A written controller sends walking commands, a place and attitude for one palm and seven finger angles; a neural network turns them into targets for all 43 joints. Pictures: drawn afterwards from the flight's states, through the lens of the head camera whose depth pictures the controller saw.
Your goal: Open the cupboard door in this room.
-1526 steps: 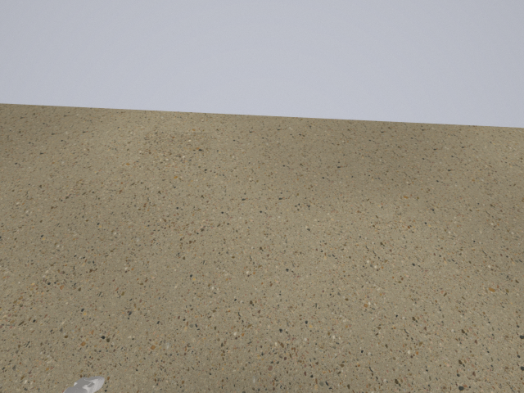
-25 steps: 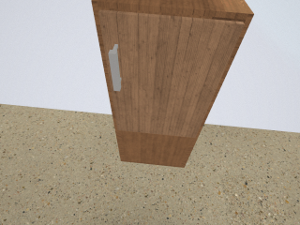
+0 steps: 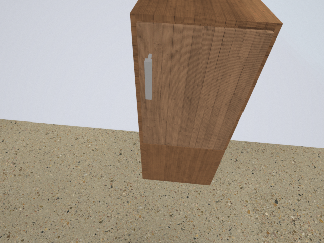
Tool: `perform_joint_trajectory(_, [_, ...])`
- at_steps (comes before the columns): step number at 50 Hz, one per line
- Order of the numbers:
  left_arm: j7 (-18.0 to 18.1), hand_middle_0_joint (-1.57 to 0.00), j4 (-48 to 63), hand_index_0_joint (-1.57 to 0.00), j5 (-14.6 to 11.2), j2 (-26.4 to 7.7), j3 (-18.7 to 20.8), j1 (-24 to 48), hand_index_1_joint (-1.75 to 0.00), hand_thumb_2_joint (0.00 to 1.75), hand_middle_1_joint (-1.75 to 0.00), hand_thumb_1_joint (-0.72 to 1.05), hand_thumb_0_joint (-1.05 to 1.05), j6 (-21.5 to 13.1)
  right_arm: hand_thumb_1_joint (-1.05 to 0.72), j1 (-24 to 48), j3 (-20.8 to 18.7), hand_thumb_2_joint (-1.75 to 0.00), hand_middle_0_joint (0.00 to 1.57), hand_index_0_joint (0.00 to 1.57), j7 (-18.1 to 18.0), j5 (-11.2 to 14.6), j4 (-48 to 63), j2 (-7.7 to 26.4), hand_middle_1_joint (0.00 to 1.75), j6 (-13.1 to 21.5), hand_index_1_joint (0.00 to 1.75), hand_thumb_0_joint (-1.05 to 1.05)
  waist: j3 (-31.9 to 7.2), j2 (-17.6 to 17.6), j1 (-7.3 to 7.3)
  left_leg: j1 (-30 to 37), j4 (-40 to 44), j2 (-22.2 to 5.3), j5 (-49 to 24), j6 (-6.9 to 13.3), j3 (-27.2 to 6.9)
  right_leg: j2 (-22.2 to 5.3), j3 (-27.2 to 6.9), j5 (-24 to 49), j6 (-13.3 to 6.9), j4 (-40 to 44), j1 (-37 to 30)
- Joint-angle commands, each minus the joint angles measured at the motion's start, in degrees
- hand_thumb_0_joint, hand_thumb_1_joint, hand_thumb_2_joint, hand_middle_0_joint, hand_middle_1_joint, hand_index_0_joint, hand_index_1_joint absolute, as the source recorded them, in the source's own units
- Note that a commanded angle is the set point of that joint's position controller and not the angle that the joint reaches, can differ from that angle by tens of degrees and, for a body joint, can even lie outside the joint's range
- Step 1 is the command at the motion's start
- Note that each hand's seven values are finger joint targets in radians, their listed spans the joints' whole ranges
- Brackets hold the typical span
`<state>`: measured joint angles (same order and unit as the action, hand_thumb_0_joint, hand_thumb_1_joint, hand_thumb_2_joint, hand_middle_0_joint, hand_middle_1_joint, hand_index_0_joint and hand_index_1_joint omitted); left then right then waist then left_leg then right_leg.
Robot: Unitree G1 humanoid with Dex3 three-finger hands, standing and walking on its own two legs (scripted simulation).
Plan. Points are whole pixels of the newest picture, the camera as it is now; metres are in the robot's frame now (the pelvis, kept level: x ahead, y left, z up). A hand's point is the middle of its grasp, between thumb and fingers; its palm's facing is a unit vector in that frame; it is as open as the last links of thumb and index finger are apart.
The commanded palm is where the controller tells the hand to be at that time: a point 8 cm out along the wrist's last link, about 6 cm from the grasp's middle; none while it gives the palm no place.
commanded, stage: come to a stop and stand still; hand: left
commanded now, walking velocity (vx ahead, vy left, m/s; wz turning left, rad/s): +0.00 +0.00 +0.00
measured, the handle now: (149, 77) +0.63 +0.09 +0.09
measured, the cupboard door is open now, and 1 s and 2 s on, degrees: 0 0 0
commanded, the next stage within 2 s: look again from close up in 0.26 s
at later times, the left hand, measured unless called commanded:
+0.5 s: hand out of the picture -0.09 +0.13 -0.17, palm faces +0.09 -0.99 -0.14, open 7.4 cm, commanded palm none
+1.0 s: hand out of the picture -0.05 +0.13 -0.20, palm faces +0.07 -0.99 -0.12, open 7.4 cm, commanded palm none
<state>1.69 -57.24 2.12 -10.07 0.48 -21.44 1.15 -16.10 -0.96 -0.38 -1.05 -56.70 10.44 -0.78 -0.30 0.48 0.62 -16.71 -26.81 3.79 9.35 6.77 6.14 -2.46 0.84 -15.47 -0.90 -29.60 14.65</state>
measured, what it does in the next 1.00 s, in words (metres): shifts its weight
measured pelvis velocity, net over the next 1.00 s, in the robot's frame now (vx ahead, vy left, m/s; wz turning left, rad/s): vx -0.05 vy -0.02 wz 0.03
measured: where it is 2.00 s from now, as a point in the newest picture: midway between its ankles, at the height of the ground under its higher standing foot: outside the picture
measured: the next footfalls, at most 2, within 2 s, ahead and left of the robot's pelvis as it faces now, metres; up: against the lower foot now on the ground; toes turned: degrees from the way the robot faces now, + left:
right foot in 1.32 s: -0.08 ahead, -0.13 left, +0.00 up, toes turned -7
left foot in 1.70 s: +0.08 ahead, +0.07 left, +0.00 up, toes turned +4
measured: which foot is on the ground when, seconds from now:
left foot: down 0.00-1.00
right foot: down 0.00-0.96, up 0.98-1.00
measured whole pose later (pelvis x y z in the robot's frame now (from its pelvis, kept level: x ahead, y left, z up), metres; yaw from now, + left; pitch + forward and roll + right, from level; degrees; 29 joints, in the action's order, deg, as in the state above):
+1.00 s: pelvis -0.05 -0.02 -0.01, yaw +2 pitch -2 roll -2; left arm 2.0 -60.8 1.5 -7.5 2.6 -19.4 2.9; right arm -22.9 -1.9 -1.5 -1.6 -61.0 6.2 0.1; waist -0.8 -1.7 -2.1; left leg -21.9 -36.3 0.9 14.2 2.8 3.0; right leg 0.5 1.9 -19.5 -0.8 -39.9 23.0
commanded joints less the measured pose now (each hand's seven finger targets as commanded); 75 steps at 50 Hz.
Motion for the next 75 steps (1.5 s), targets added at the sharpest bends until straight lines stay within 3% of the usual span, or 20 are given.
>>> perform_joint_trajectory(1, [0.18,-0.20,0.62,-0.20,-0.30,-3.60,0.44,-5.03,-0.30,0.90,-0.30,0.90,0.00,-0.98,-0.90,0.22,-1.58,-0.90,0.20,0.20,-0.50,0.05,2.65,7.34,0.30,1.27,0.30,0.00,3.66,1.16,0.35,-4.77,16.24,-12.27,24.75,-2.92,-16.09,-0.18,-0.90,-3.66,-1.15,2.65,-0.21])
perform_joint_trajectory(27, [0.36,-0.20,-4.46,-0.20,-0.59,-0.88,0.06,-7.77,-0.30,0.90,-0.30,0.90,0.00,-2.09,-0.90,-3.85,-1.07,-0.90,0.20,0.20,-0.71,0.18,-3.35,2.78,0.30,1.02,0.30,0.00,6.34,-3.36,-0.95,-1.01,9.57,-8.48,18.93,-4.12,-12.13,-2.23,-8.08,-13.37,-1.89,10.13,8.60])
perform_joint_trajectory(40, [-0.13,-0.20,-3.12,-0.20,-0.50,-1.52,1.71,-7.95,-0.30,0.90,-0.30,0.90,0.00,-0.69,-0.90,-4.38,-1.46,-0.90,0.20,0.20,-0.88,-0.48,-3.00,2.07,0.30,-0.05,0.30,0.00,4.80,-3.17,0.25,-6.51,5.60,-5.91,22.29,-5.14,-9.88,-1.21,-6.46,-17.79,-2.44,8.73,6.98])
perform_joint_trajectory(44, [0.74,-0.20,0.00,-0.20,-0.73,-4.30,3.05,2.37,-0.30,0.90,-0.30,0.90,0.00,-0.06,-0.90,-12.80,-2.20,-0.90,0.20,0.20,-1.02,-0.80,-4.84,-0.81,0.30,-1.67,0.30,0.00,2.38,-12.12,-5.44,9.59,-21.32,-0.85,9.86,-6.77,-2.29,-9.10,-11.68,-28.01,-5.04,20.80,26.06])
perform_joint_trajectory(46, [1.36,-0.20,3.06,-0.20,-0.59,-4.43,3.36,12.50,-0.30,0.90,-0.30,0.90,0.00,-0.27,-0.90,-20.16,-2.01,-0.90,0.20,0.20,-0.77,-0.13,-6.46,-2.18,0.30,-0.75,0.30,0.00,4.96,-8.92,-9.43,14.39,-17.72,-5.28,11.67,-5.59,-6.85,-9.32,-9.32,-22.56,-3.48,16.23,32.51])
perform_joint_trajectory(47, [1.02,-0.20,2.84,-0.20,-0.77,-2.76,2.82,10.29,-0.30,0.90,-0.30,0.90,0.00,-0.19,-0.90,-20.75,-1.26,-0.90,0.20,0.20,-0.61,-0.35,-6.31,-2.16,0.30,0.34,0.30,0.00,7.77,1.07,-7.94,8.82,-1.31,-7.18,18.01,-5.07,-10.54,-4.42,-6.91,-20.30,-2.51,4.59,28.23])
perform_joint_trajectory(48, [0.47,-0.20,2.73,-0.20,-1.39,0.60,2.26,4.88,-0.30,0.90,-0.30,0.90,0.00,0.07,-0.90,-18.90,-1.45,-0.90,0.20,0.20,-1.28,-1.31,-5.48,1.18,0.30,1.45,0.30,0.00,9.57,18.04,-4.89,1.35,15.86,-16.85,34.08,-3.24,-27.26,3.66,-0.41,-14.51,-0.67,-13.40,25.40])
perform_joint_trajectory(49, [-0.39,-0.20,3.35,-0.20,-1.01,-0.11,3.00,3.15,-0.30,0.90,-0.30,0.90,0.00,-0.27,-0.90,-14.72,-1.85,-0.90,0.20,0.20,-2.37,-1.09,-2.89,4.46,0.30,1.83,0.30,0.00,11.87,18.45,-2.68,-6.86,23.65,-22.95,39.43,0.76,-35.99,4.26,-0.57,-9.66,-0.44,-24.83,21.97])
perform_joint_trajectory(50, [-0.76,-0.20,1.57,-0.20,-0.19,-0.39,3.55,0.88,-0.30,0.90,-0.30,0.90,0.00,0.19,-0.90,-9.03,-2.11,-0.90,0.20,0.20,-2.28,-1.01,-2.20,5.07,0.30,1.78,0.30,0.00,7.92,14.59,0.06,-12.33,25.19,-23.17,43.18,0.78,-36.43,3.11,-3.97,-6.28,-1.33,-33.12,16.90])
perform_joint_trajectory(53, [-1.47,-0.20,-0.86,-0.20,0.02,0.25,3.41,-2.86,-0.30,0.90,-0.30,0.90,0.00,0.14,-0.90,-2.94,-1.82,-0.90,0.20,0.20,-1.90,-0.83,-0.40,4.04,0.30,3.07,0.30,0.00,5.11,3.19,2.37,-13.17,22.08,-18.76,31.99,0.65,-25.86,1.96,-2.49,-0.18,-0.38,-39.98,14.67])
perform_joint_trajectory(56, [-1.86,-0.20,-0.93,-0.20,-0.17,0.31,2.95,-2.96,-0.30,0.90,-0.30,0.90,0.00,-0.03,-0.90,-6.56,-2.01,-0.90,0.20,0.20,-1.94,-0.79,-2.44,3.34,0.30,3.49,0.30,0.00,2.53,5.50,0.65,-5.21,21.51,-16.12,27.18,-1.09,-19.73,2.02,0.78,-1.38,-0.48,-32.08,13.79])
perform_joint_trajectory(60, [-1.86,-0.20,0.21,-0.20,-0.40,0.18,2.63,-1.89,-0.30,0.90,-0.30,0.90,0.00,0.57,-0.90,-10.03,-2.90,-0.90,0.20,0.20,-1.83,-1.46,-3.81,4.86,0.30,2.17,0.30,0.00,3.43,7.73,-2.07,-1.21,24.22,-17.05,29.12,-1.27,-19.03,3.28,4.94,-13.41,-1.68,-11.51,4.82])
perform_joint_trajectory(63, [-1.75,-0.20,-2.58,-0.20,-1.04,0.94,2.70,-9.92,-0.30,0.90,-0.30,0.90,0.00,0.69,-0.90,-9.25,-3.66,-0.90,0.20,0.20,-1.49,-1.49,-3.85,6.58,0.30,0.99,0.30,0.00,2.81,4.22,0.33,-3.10,22.69,-14.55,26.54,-4.09,-14.86,6.61,7.94,-10.26,-3.07,7.24,-9.69])
perform_joint_trajectory(64, [-1.40,-0.20,-3.95,-0.20,-1.10,0.03,2.81,-13.18,-0.30,0.90,-0.30,0.90,0.00,0.26,-0.90,-7.91,-3.69,-0.90,0.20,0.20,-1.13,-1.13,-3.93,5.66,0.30,0.83,0.30,0.00,3.27,2.69,1.57,-5.70,18.17,-11.98,23.22,-5.94,-11.34,5.46,6.55,-5.95,-3.91,14.64,-15.34])
perform_joint_trajectory(65, [-0.73,-0.20,-4.53,-0.20,-0.86,-1.84,3.32,-15.15,-0.30,0.90,-0.30,0.90,0.00,-0.11,-0.90,-7.08,-3.33,-0.90,0.20,0.20,-0.99,-0.49,-3.51,2.73,0.30,0.75,0.30,0.00,3.92,-3.70,2.25,-11.74,6.78,-8.09,20.39,-7.73,-6.37,-1.17,-1.24,-9.76,-6.41,19.02,-19.35])
perform_joint_trajectory(66, [-0.04,-0.20,-3.97,-0.20,-0.10,-6.02,3.90,-14.82,-0.30,0.90,-0.30,0.90,0.00,-0.20,-0.90,-5.26,-2.57,-0.90,0.20,0.20,-1.00,0.10,-1.81,-0.84,0.30,0.86,0.30,0.00,8.19,-16.26,2.51,-22.46,-11.39,-1.74,19.61,-8.19,1.22,-13.43,-17.38,-23.36,-10.71,25.79,-17.70])
perform_joint_trajectory(67, [0.19,-0.20,-1.19,-0.20,-0.44,-7.29,3.66,-8.46,-0.30,0.90,-0.30,0.90,0.00,-0.15,-0.90,-1.30,-2.82,-0.90,0.20,0.20,-0.44,-0.64,0.71,1.62,0.30,0.53,0.30,0.00,11.80,-11.98,0.66,-25.81,-25.67,-2.13,17.06,-6.82,-1.47,-18.14,-19.80,-20.55,-13.48,27.26,-8.74])
perform_joint_trajectory(68, [0.27,-0.20,-0.66,-0.20,-0.89,-5.53,3.32,-5.53,-0.30,0.90,-0.30,0.90,0.00,-2.04,-0.90,-0.78,-3.15,-0.90,0.20,0.20,0.29,-0.70,0.73,1.41,0.30,0.39,0.30,0.00,11.42,-11.65,-0.64,-26.29,-32.59,-5.20,13.31,-5.61,-4.43,-17.01,-20.65,-26.54,-12.58,28.95,-4.07])
perform_joint_trajectory(70, [0.25,-0.20,0.03,-0.20,-0.80,-2.09,2.14,-1.40,-0.30,0.90,-0.30,0.90,0.00,-4.15,-0.90,-2.85,-3.32,-0.90,0.20,0.20,1.28,-0.48,0.49,1.55,0.30,0.56,0.30,0.00,12.16,-7.22,-3.48,-24.85,-36.94,-7.04,5.96,-5.42,-5.05,-13.09,-13.11,-17.09,-10.32,26.77,-1.35])
perform_joint_trajectory(75, [-0.12,-0.20,-2.63,-0.20,-0.30,-2.75,2.02,-5.47,-0.30,0.90,-0.30,0.90,0.00,-5.35,-0.90,-0.71,-3.23,-0.90,0.20,0.20,1.33,-0.18,1.54,-0.04,0.30,1.34,0.30,0.00,9.38,-4.17,-1.99,-20.77,-28.75,-7.63,3.72,-5.73,-2.54,-10.89,-7.24,-4.62,-10.74,23.48,-4.84])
